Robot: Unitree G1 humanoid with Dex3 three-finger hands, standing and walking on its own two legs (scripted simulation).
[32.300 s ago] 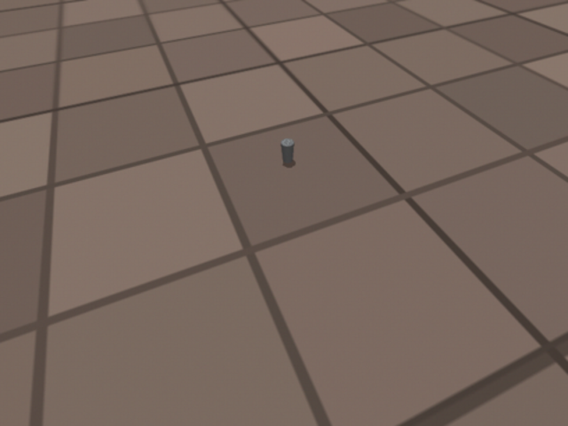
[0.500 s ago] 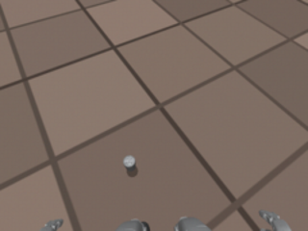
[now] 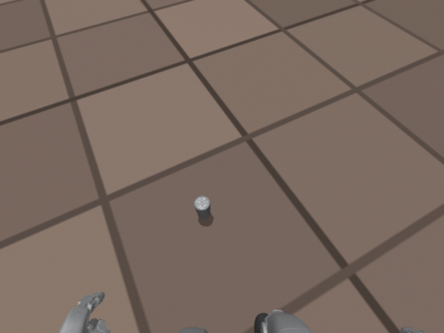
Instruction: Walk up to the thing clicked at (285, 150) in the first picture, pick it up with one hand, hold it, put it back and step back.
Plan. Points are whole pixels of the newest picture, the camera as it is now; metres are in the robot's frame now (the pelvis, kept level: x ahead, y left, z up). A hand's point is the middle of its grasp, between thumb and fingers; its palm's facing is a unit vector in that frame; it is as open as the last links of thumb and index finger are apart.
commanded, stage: step back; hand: left
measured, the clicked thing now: (203, 208) +0.65 +0.14 -0.70
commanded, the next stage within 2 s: none
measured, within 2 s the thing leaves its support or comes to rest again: neither
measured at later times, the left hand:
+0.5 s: hand out of the picture -0.08 +0.24 -0.15, palm faces -0.09 -0.92 -0.39, open 7.4 cm
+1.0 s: hand out of the picture -0.21 +0.22 -0.15, palm faces -0.03 -0.94 -0.33, open 7.4 cm
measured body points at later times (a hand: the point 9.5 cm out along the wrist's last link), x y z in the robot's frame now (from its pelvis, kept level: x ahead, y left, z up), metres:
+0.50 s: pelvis -0.17 -0.02 -0.01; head -0.12 -0.03 +0.43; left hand -0.08 +0.29 -0.13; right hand -0.04 -0.35 -0.11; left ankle -0.04 +0.11 -0.72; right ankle -0.19 -0.16 -0.73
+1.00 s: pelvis -0.33 -0.04 +0.01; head -0.28 -0.01 +0.45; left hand -0.21 +0.27 -0.12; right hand -0.25 -0.36 -0.09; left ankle -0.28 +0.08 -0.72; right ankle -0.38 -0.20 -0.63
